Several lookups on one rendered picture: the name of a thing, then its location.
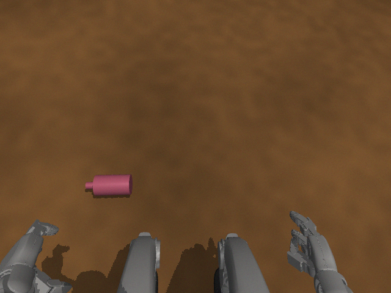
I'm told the right robot arm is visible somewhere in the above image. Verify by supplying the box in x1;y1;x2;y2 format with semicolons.
314;270;353;293

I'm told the left robot arm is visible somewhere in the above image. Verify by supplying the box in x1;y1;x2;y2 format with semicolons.
0;264;35;293

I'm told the right robot hand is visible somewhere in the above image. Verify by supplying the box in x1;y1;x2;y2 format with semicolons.
287;211;338;277

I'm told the bottle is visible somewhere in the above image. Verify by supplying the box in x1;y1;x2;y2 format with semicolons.
86;174;133;196

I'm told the left robot hand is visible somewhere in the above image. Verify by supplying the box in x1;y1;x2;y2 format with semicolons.
0;219;72;293

